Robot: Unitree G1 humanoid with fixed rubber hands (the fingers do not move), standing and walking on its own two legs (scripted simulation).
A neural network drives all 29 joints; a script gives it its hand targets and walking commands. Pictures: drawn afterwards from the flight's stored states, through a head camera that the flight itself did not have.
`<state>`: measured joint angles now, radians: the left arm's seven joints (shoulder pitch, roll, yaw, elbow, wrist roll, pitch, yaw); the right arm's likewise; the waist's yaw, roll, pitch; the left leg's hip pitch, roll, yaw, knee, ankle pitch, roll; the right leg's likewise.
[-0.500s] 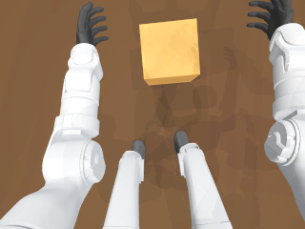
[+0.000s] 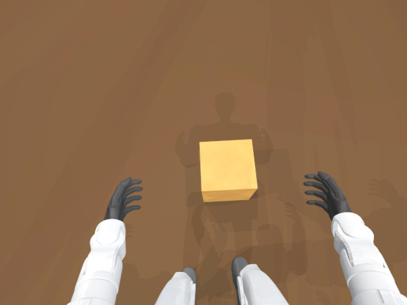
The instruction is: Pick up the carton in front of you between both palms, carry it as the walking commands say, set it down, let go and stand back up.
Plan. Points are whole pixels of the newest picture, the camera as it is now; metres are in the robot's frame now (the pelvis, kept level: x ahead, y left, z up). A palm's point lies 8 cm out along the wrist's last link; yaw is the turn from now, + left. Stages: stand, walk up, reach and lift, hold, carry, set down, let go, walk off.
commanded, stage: let go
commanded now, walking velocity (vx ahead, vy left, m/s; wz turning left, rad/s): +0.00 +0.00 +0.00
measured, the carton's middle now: (225, 173) +0.51 -0.06 -0.62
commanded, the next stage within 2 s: stand in 0.72 s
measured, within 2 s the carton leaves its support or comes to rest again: neither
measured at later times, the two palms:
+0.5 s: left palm (71, 269) +0.19 +0.25 -0.03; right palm (346, 260) +0.19 -0.21 -0.04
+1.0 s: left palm (82, 272) +0.18 +0.26 -0.09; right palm (380, 282) +0.15 -0.27 -0.06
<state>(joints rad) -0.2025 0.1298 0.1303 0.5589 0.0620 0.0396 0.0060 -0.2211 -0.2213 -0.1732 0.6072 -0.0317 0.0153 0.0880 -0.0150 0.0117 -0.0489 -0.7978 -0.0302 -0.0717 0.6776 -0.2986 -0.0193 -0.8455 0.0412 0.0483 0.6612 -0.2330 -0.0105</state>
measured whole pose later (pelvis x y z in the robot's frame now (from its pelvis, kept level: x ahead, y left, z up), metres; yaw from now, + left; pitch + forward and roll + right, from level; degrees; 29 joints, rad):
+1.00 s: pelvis +0.06 +0.01 +0.01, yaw -6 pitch +4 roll -1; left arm 0.32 0.27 0.03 0.72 0.03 -0.07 0.01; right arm 0.29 -0.29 -0.03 0.59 -0.02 -0.02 -0.05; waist -0.02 0.00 -0.06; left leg -0.24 0.04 0.06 0.61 -0.44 -0.01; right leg -0.34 0.09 0.13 0.62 -0.35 -0.01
